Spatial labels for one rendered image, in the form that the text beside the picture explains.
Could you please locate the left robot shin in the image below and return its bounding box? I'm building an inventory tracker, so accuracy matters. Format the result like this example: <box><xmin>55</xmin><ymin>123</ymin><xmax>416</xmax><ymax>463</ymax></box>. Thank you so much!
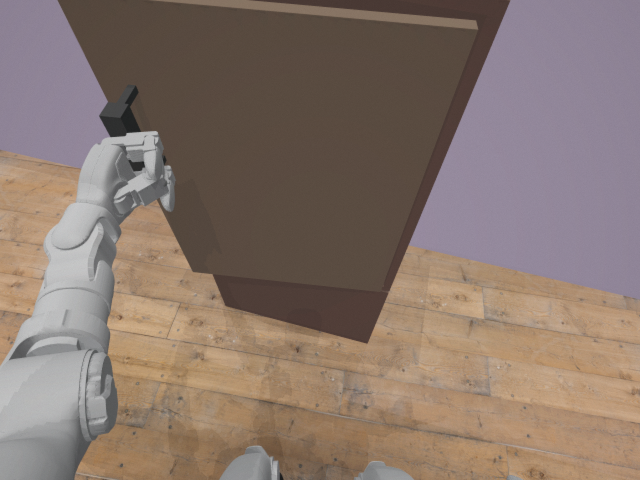
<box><xmin>245</xmin><ymin>446</ymin><xmax>268</xmax><ymax>455</ymax></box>

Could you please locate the left robot hand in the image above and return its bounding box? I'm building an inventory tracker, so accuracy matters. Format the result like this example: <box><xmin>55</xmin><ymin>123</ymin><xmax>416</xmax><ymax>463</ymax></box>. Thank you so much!
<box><xmin>76</xmin><ymin>131</ymin><xmax>176</xmax><ymax>225</ymax></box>

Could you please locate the left robot thigh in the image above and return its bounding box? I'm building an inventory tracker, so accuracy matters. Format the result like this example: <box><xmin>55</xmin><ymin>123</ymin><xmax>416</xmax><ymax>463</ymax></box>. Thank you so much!
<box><xmin>219</xmin><ymin>453</ymin><xmax>280</xmax><ymax>480</ymax></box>

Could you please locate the handle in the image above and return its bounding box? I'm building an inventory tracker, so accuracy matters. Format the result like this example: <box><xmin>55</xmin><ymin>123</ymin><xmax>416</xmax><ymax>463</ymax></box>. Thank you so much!
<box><xmin>99</xmin><ymin>85</ymin><xmax>166</xmax><ymax>171</ymax></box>

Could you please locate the cupboard door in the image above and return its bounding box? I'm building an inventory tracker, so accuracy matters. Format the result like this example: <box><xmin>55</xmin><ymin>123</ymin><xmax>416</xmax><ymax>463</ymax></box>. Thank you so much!
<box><xmin>58</xmin><ymin>0</ymin><xmax>478</xmax><ymax>292</ymax></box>

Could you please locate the left robot upper arm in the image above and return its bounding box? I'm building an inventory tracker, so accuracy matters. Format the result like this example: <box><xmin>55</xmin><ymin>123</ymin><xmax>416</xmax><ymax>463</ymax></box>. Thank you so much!
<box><xmin>0</xmin><ymin>349</ymin><xmax>118</xmax><ymax>480</ymax></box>

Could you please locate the left robot forearm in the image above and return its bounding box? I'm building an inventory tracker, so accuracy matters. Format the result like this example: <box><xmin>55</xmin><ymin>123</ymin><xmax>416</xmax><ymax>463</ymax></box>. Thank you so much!
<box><xmin>0</xmin><ymin>202</ymin><xmax>121</xmax><ymax>369</ymax></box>

